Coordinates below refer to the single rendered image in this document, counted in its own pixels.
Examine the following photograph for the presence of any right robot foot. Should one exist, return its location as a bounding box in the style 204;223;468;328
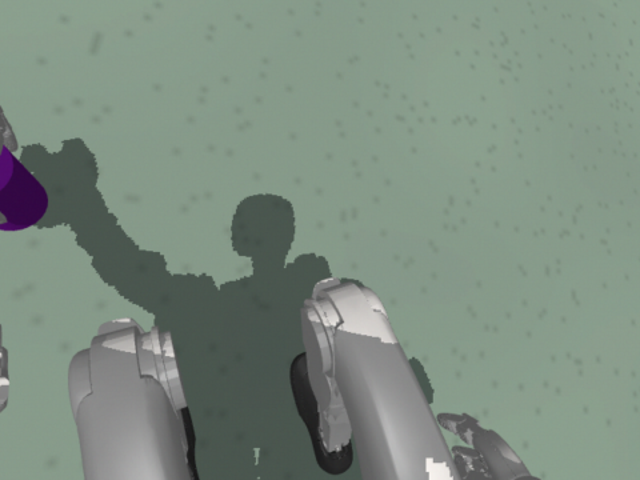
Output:
290;352;353;475

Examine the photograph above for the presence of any left robot hand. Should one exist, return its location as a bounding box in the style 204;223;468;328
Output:
0;106;18;224

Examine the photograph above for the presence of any right robot hand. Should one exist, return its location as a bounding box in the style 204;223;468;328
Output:
437;413;531;480

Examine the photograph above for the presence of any left robot foot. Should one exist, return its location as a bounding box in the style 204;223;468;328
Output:
181;406;199;480

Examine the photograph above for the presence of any can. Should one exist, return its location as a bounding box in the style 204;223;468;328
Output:
0;145;48;231

